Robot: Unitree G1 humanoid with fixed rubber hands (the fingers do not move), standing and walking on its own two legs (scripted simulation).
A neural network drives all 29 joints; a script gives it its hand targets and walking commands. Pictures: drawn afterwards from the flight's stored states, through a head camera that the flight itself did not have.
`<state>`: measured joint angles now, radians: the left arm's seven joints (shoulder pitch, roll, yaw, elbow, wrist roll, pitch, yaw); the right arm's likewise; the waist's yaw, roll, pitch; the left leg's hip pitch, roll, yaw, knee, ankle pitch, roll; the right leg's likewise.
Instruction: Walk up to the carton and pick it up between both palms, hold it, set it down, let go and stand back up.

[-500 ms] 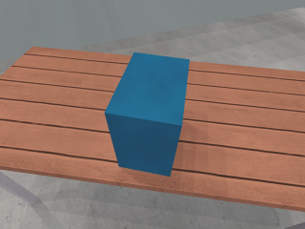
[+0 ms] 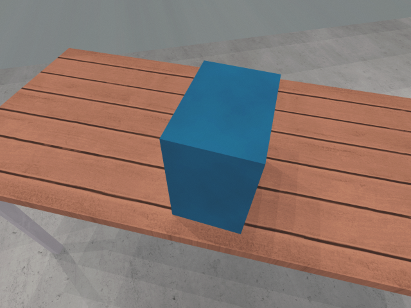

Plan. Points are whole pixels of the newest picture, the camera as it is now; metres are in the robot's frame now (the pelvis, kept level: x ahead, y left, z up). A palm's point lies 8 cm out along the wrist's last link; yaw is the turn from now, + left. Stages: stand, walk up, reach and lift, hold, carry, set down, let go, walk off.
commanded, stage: walk up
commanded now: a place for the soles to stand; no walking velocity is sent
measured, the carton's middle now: (222, 149) +0.43 +0.00 +0.05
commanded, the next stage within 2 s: none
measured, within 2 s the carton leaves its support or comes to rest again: neither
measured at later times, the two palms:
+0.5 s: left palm out of the picture +0.01 +0.26 -0.12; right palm out of the picture +0.07 -0.22 -0.12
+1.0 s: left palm out of the picture +0.02 +0.30 -0.11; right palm out of the picture -0.01 -0.18 -0.12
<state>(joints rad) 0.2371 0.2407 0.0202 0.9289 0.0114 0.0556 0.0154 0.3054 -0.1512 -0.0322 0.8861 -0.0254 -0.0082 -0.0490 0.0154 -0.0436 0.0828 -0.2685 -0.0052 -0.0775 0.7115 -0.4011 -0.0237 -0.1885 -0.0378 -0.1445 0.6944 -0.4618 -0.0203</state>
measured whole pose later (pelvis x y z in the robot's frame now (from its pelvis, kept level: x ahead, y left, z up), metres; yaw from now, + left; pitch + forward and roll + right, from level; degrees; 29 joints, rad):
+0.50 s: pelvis -0.01 +0.02 +0.01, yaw -1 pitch -5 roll +0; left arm 0.34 0.21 0.00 0.88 0.01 0.01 0.02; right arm 0.20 -0.20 -0.02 0.89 -0.02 0.03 0.00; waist 0.02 0.00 0.10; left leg -0.20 -0.01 -0.01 0.62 -0.35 0.00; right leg -0.13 -0.05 -0.11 0.61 -0.40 0.01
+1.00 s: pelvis -0.03 +0.07 +0.01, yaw -7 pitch -4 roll +0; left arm 0.38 0.19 0.00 0.87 0.02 -0.01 0.03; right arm 0.25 -0.21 -0.01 0.94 0.00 0.03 0.00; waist 0.00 0.01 0.08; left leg -0.20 -0.02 0.12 0.57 -0.31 0.07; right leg -0.18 -0.07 0.02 0.57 -0.32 0.06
